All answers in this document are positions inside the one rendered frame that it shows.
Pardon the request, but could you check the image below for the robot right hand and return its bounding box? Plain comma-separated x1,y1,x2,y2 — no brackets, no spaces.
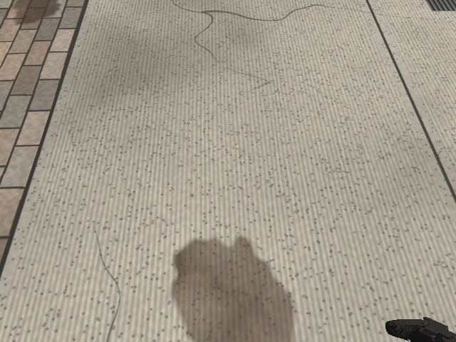
385,317,456,342

